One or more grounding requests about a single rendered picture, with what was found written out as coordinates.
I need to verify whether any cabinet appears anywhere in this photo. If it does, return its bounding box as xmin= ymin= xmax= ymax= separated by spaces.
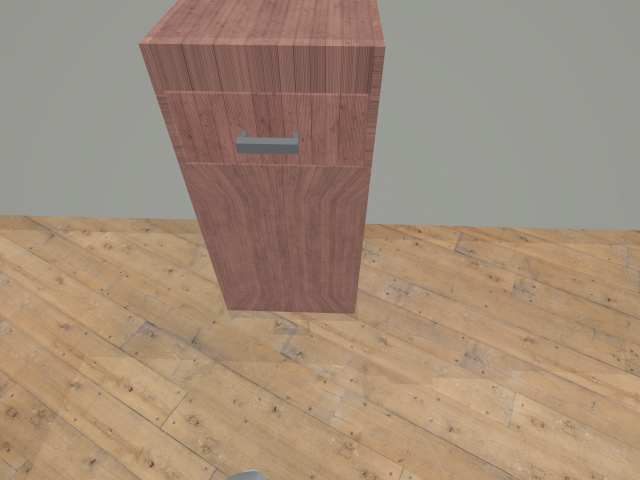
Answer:
xmin=139 ymin=0 xmax=386 ymax=314

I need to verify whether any drawer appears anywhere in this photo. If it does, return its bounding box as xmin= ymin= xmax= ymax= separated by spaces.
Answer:
xmin=167 ymin=91 xmax=368 ymax=166

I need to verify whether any handle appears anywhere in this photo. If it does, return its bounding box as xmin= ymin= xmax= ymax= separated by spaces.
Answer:
xmin=235 ymin=129 xmax=299 ymax=154

